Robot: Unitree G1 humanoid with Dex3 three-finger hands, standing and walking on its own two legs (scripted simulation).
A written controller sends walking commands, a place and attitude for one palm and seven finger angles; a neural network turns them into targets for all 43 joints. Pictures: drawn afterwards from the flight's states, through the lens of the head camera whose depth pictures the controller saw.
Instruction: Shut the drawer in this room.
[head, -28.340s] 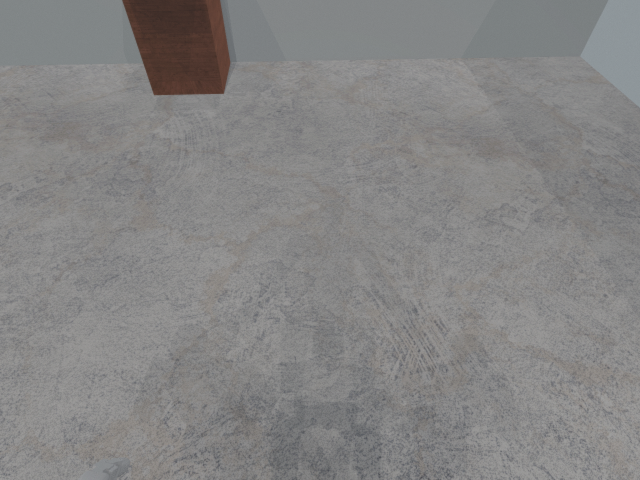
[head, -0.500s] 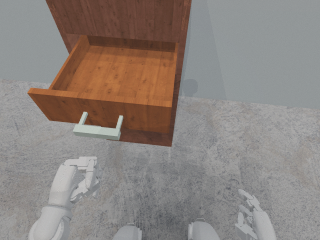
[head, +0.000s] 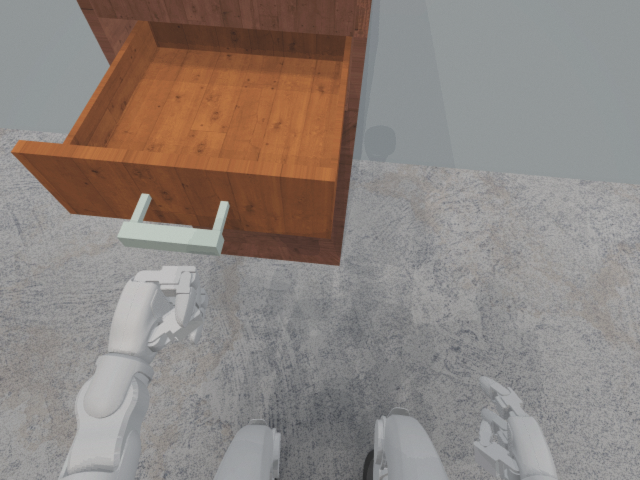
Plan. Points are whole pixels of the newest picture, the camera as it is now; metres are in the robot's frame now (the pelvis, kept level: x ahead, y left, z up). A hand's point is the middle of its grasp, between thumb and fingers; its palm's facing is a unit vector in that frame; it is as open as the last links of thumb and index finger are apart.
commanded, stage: bring the fist close to the handle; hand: left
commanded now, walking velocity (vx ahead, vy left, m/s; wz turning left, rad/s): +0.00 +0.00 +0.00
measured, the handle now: (177, 222) +0.42 +0.20 +0.04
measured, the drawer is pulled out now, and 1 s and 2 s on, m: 0.28 0.27 0.14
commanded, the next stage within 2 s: push the drawer shut in 0.30 s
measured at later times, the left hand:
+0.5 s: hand (202, 310) +0.31 +0.15 +0.03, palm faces -0.13 -0.99 -0.05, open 3.3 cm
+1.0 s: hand (206, 278) +0.35 +0.15 +0.03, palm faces -0.13 -0.99 -0.06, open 2.7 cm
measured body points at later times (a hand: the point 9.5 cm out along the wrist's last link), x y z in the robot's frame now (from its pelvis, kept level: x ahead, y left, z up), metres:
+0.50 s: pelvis +0.00 +0.00 +0.00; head +0.11 +0.00 +0.44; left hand +0.31 +0.20 +0.04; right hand +0.17 -0.24 -0.09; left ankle +0.00 +0.14 -0.63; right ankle +0.05 -0.13 -0.63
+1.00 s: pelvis -0.01 +0.00 +0.00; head +0.10 +0.00 +0.43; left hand +0.35 +0.21 +0.03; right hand +0.14 -0.25 -0.11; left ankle +0.00 +0.14 -0.63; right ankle +0.05 -0.13 -0.63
